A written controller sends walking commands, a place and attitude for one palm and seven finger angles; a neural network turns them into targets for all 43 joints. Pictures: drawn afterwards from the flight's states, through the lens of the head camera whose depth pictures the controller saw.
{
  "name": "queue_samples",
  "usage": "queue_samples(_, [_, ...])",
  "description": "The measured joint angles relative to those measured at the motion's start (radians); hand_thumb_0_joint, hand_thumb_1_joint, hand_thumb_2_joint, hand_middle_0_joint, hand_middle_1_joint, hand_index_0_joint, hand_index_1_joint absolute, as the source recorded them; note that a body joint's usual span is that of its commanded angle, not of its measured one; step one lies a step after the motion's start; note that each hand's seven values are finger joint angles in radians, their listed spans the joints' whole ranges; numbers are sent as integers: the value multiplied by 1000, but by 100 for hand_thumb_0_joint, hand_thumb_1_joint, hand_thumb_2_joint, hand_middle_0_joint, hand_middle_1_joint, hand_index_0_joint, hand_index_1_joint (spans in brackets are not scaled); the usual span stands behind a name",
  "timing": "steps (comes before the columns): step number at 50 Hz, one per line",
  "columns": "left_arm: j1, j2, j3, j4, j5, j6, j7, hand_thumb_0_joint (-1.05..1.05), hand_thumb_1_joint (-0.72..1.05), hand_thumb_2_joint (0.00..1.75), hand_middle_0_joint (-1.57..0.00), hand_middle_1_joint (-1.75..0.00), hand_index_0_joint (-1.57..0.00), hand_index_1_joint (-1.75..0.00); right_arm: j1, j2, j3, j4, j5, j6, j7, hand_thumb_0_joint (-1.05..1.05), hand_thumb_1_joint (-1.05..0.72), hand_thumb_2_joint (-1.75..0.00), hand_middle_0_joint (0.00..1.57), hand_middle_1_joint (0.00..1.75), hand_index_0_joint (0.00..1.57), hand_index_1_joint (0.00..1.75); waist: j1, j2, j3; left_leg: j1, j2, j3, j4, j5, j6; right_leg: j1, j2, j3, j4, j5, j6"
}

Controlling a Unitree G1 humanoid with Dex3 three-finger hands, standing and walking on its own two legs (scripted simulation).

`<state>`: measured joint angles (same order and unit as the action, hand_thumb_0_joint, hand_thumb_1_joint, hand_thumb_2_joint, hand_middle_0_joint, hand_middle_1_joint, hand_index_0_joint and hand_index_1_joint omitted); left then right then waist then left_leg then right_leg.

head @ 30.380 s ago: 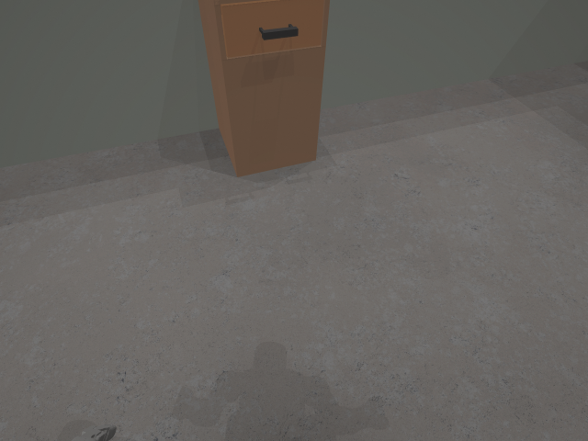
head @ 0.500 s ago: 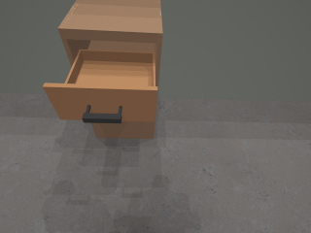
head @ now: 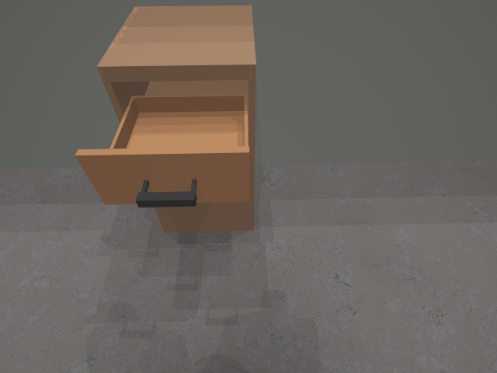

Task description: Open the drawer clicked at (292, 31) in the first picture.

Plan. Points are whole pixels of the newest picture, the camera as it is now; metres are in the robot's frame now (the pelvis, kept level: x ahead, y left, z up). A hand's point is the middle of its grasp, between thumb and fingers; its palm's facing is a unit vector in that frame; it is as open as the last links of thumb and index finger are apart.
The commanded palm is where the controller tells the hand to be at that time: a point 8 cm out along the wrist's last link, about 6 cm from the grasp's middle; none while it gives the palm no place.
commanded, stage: let the arm hang, fingers relaxed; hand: left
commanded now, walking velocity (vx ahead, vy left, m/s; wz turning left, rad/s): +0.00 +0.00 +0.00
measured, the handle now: (168, 191) +0.51 +0.22 -0.07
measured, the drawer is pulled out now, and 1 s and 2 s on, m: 0.30 0.30 0.30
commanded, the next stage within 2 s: look to check the result in 0.30 s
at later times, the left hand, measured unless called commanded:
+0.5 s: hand out of the picture -0.02 +0.15 -0.18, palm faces +0.06 -0.98 -0.18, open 7.4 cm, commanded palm none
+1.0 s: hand out of the picture +0.00 +0.14 -0.17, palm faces +0.05 -0.98 -0.18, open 7.4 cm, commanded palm none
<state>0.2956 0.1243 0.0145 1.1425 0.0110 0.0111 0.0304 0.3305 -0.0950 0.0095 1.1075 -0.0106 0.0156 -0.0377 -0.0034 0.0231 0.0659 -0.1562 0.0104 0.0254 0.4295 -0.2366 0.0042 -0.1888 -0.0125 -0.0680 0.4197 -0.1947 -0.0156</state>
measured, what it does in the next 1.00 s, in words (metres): stands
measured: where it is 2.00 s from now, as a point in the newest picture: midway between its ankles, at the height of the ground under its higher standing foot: outside the picture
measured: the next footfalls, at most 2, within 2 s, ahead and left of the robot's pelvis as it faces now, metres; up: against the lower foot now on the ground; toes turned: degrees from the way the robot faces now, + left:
none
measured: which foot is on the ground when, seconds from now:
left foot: down 0.00-1.00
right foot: down 0.00-1.00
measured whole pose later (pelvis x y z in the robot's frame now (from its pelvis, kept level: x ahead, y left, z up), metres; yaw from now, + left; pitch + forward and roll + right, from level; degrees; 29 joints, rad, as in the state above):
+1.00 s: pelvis +0.01 -0.02 +0.00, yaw +0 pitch -2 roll +0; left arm 0.28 0.12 0.03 1.14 0.01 -0.01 0.04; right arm 0.31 -0.10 -0.01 1.12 -0.01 0.01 -0.05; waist -0.01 0.02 0.07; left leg -0.13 0.04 0.02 0.41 -0.24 -0.03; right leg -0.17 0.02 -0.08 0.40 -0.20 -0.04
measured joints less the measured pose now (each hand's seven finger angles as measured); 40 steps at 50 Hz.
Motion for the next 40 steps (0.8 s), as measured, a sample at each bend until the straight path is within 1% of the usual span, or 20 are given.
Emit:
queue_samples(4, [-13, -15, 2, -10, 4, -3, 3, 1, 91, 90, -20, -30, -20, -30, -3, 12, -4, -1, -2, -3, -1, 0, -91, -90, 20, 30, 20, 30, -2, -5, -8, -6, 4, 1, 4, -1, -3, -7, 3, 1, 5, -1, -4])
queue_samples(7, [-14, -13, 7, -8, 4, -3, 4, 2, 92, 90, -20, -30, -20, -30, 0, 14, -6, -2, -2, -6, -3, 0, -91, -90, 20, 30, 20, 30, -4, -9, -12, -6, 7, 1, 6, -3, -6, -9, 6, 1, 8, -3, -6])
queue_samples(24, [0, -9, 14, 0, 0, -8, 2, 1, 91, 90, -20, -30, -20, -30, 7, -12, -17, 6, -3, -4, -10, 0, -91, -90, 20, 30, 20, 29, -1, -8, 3, -3, 16, -8, -2, -3, -17, -2, 16, -8, -2, -5, -16])
queue_samples(40, [-12, -11, 12, 0, -2, -15, 4, 1, 90, 90, -20, -30, -20, -30, -17, -4, -15, 8, -2, -6, -9, 0, -91, -90, 20, 30, 20, 29, 0, -4, 0, 15, 25, -7, -19, -2, -27, 12, 26, -8, -15, -7, -25])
